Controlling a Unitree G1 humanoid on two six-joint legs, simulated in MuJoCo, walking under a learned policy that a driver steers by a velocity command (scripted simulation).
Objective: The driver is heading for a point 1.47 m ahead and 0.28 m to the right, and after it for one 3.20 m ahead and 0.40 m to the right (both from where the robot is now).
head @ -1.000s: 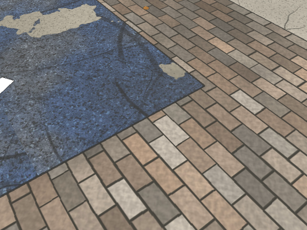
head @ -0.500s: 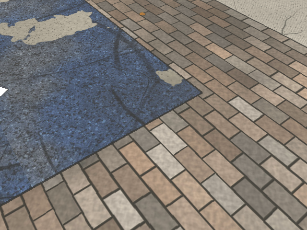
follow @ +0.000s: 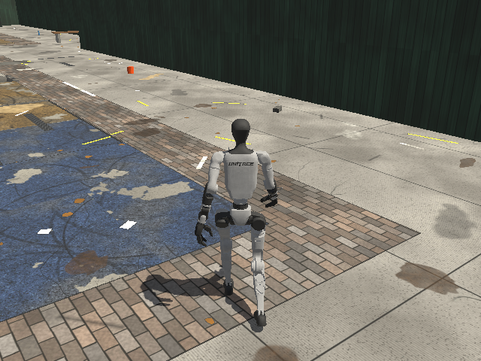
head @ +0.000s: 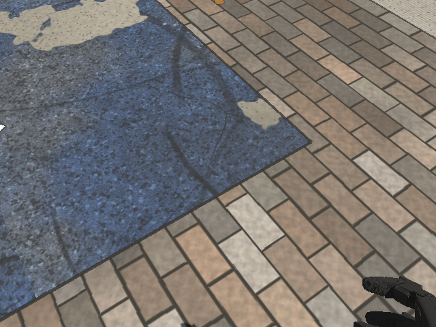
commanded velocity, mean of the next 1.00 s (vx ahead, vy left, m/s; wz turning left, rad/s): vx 0.49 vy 0.00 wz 0.00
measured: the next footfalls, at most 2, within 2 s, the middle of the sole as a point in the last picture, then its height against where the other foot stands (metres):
right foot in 0.50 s outside the picture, level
left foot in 1.08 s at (220, 231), level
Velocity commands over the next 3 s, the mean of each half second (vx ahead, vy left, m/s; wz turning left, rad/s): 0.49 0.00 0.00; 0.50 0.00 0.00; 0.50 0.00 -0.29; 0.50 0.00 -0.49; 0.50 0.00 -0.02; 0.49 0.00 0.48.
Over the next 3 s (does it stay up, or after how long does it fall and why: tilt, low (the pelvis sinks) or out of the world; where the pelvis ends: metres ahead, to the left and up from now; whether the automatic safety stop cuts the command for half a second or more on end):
stays up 1.57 -0.33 0.03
